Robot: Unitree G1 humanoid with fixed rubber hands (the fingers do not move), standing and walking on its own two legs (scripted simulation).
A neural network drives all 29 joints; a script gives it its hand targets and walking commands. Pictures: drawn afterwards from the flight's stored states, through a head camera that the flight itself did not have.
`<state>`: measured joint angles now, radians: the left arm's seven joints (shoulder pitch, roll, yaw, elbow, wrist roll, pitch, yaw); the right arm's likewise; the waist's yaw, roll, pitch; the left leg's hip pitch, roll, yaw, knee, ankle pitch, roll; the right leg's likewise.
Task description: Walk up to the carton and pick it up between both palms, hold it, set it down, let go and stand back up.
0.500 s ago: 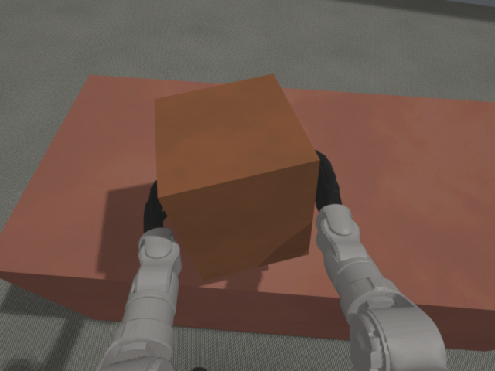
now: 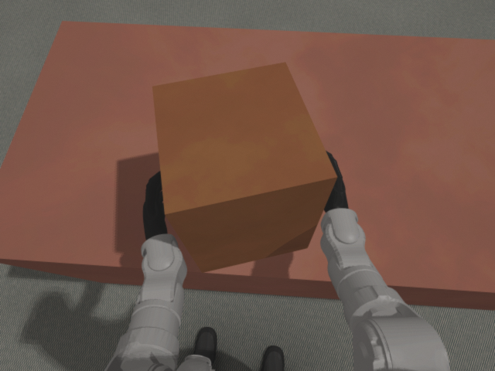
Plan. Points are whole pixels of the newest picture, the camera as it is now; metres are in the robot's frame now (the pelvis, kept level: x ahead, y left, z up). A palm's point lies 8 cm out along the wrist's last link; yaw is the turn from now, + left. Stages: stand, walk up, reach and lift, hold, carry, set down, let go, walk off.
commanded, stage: set down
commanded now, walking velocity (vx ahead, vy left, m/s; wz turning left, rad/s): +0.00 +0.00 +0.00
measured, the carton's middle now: (239, 177) +0.42 +0.06 -0.03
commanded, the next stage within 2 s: none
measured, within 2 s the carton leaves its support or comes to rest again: rests again in 0.34 s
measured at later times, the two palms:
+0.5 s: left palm (140, 230) +0.31 +0.19 -0.01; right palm (354, 173) +0.43 -0.12 +0.00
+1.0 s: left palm (144, 234) +0.30 +0.18 +0.00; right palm (370, 204) +0.38 -0.15 -0.01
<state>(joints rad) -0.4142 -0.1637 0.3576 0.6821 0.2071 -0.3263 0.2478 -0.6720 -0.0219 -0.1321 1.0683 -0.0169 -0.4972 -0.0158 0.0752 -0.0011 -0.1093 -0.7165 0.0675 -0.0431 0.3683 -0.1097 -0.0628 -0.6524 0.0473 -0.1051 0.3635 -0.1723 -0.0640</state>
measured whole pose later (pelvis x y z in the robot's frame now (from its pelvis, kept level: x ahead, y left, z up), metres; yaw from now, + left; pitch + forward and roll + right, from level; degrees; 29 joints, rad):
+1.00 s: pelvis -0.06 +0.00 -0.01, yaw -1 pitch +21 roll -1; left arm -0.55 -0.12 0.23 0.68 -0.01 -0.10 0.28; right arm -0.77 -0.27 -0.05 1.13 0.14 -0.22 0.08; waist 0.16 0.01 -0.14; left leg -0.77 0.07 -0.04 0.51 -0.10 -0.06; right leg -0.73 0.05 -0.11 0.53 -0.18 -0.08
